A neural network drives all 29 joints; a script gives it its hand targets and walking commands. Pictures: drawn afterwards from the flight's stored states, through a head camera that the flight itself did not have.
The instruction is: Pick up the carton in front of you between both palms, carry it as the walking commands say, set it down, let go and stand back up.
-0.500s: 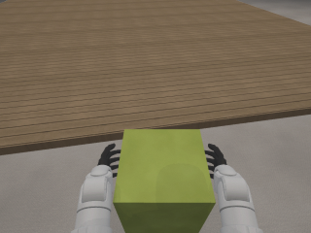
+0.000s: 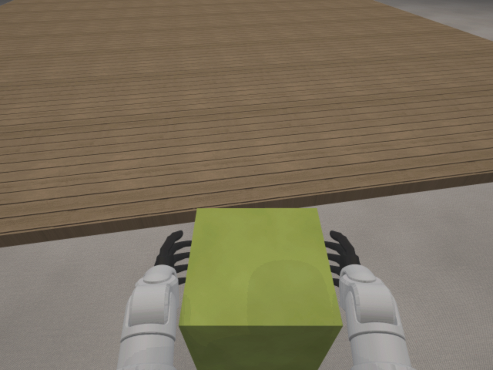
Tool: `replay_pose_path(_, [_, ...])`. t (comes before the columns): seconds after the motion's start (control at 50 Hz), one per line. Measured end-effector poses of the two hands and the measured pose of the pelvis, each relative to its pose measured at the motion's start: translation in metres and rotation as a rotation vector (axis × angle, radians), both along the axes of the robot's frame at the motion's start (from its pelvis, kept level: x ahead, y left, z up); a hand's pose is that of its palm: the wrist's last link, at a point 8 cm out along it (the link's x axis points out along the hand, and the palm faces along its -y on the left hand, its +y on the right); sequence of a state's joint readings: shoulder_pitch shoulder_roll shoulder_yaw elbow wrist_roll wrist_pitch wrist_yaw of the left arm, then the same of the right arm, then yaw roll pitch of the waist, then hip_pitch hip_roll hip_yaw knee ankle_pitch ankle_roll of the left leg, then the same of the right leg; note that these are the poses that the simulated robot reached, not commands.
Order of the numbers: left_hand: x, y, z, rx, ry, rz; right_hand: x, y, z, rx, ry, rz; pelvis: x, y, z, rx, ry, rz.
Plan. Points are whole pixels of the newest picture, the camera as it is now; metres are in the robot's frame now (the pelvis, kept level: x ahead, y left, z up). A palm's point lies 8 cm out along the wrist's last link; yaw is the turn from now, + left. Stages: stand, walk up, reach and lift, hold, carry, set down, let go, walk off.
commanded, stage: hold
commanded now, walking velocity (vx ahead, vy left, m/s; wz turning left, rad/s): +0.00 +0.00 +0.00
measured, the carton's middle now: (256, 295) +0.29 +0.00 -0.02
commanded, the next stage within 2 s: carry in 0.12 s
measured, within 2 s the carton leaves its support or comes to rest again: neither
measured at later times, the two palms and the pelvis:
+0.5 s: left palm (167, 227) +0.36 +0.16 +0.08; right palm (336, 231) +0.35 -0.14 +0.07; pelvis +0.08 +0.01 -0.01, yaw -1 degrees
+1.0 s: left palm (173, 147) +0.63 +0.20 +0.07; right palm (294, 149) +0.62 -0.10 +0.07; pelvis +0.35 +0.06 -0.01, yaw -2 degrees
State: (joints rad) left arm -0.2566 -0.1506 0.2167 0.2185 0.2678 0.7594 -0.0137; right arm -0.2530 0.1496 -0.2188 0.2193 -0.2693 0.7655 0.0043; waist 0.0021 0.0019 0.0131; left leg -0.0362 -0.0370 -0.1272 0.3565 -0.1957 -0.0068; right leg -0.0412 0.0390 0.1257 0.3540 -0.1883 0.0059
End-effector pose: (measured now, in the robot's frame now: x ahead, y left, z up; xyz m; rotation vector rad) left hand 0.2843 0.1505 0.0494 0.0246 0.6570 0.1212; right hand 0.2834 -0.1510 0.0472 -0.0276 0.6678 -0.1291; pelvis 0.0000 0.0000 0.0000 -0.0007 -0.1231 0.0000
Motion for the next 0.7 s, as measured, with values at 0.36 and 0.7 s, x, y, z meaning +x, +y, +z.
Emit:
replay_pose_path(0.36, [0.029,0.013,0.014,-0.03,-0.056,0.029,0.033,0.013,0.019,0.02,-0.058,-0.016,0.033,0.012,-0.012,0.005,0.154,0.008])
replay_pose_path(0.7, [0.15,0.012,0.03,-0.061,0.059,0.081,0.16,0.013,0.033,0.064,0.06,-0.033,0.177,0.006,-0.001,0.011,0.231,0.028])
